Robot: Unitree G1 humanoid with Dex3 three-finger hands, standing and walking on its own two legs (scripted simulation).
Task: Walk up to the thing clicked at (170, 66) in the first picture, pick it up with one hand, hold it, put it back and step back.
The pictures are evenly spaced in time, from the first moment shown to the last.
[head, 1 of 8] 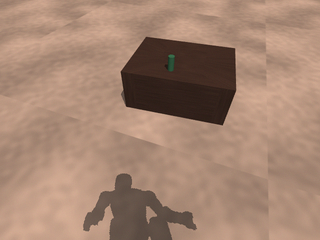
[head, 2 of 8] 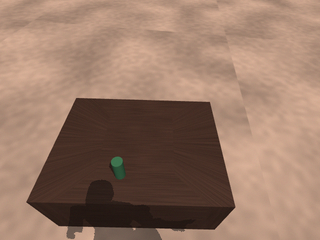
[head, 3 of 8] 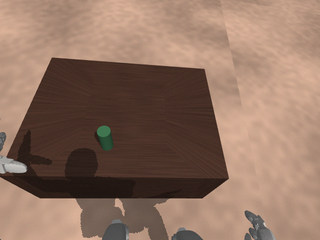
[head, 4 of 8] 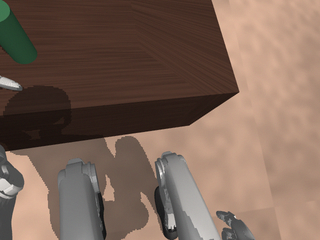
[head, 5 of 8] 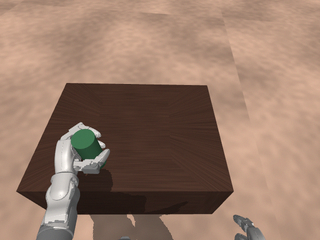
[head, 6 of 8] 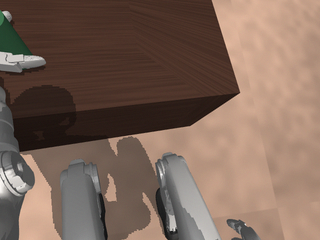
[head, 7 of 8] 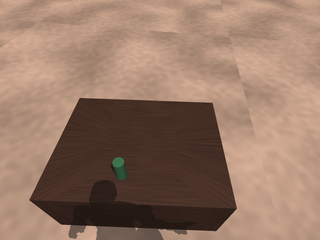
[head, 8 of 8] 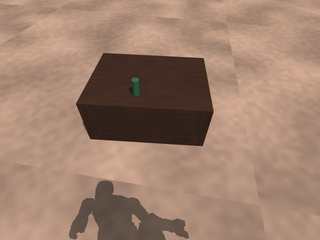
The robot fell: no
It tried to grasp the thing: yes
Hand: left
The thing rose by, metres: 0.35
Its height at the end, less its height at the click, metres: +0.00
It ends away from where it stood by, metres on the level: 0.01
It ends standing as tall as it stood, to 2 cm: yes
